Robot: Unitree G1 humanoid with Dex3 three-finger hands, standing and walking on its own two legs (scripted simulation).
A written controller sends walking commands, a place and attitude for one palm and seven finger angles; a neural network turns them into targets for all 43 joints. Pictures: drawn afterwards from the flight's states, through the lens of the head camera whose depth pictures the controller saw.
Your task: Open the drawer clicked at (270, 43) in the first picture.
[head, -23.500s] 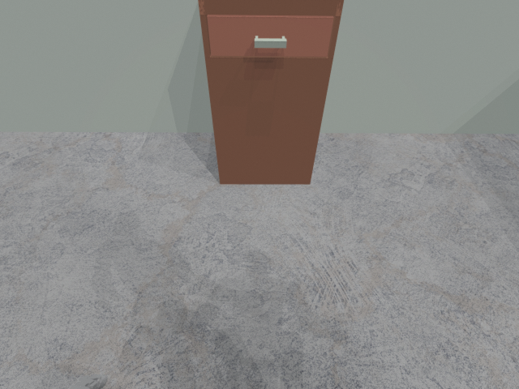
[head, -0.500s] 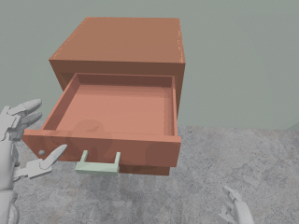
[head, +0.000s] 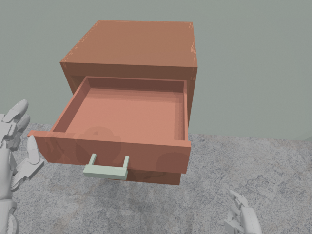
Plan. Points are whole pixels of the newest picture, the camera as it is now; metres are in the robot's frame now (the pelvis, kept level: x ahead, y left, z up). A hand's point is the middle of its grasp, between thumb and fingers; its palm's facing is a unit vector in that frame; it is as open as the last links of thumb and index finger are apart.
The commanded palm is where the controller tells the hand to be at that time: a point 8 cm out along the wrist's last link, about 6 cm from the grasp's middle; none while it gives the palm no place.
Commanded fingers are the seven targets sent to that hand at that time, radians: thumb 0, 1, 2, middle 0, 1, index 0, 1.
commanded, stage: step back with the hand held close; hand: left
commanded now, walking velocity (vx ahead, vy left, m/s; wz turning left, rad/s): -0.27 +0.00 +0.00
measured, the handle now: (108, 165) +0.29 +0.18 +0.01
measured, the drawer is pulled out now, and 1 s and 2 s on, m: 0.30 0.30 0.30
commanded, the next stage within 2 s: stop stepping back and stand still in 1.24 s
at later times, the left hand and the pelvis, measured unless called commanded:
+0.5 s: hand (23, 181) +0.15 +0.25 +0.17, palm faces +0.34 -0.80 -0.50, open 7.4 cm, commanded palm +0.08 +0.30 +0.20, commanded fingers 0.00 0.90 0.90 -0.20 -0.30 -0.20 -0.30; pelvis -0.05 +0.02 -0.01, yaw -1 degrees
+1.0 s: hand out of the picture +0.09 +0.26 +0.18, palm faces +0.42 -0.80 -0.43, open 7.4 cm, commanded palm +0.02 +0.30 +0.20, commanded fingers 0.00 0.90 0.90 -0.20 -0.30 -0.20 -0.30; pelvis -0.12 +0.02 -0.02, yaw -1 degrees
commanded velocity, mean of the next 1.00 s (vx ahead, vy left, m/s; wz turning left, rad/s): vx -0.30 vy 0.00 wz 0.00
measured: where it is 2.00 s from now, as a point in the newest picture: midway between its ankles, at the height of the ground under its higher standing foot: outside the picture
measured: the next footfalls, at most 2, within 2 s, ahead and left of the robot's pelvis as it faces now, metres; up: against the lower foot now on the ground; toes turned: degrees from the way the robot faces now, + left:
right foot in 1.00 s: -0.12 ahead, -0.09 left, +0.00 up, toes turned +1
left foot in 1.28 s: -0.13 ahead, +0.14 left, +0.00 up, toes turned +3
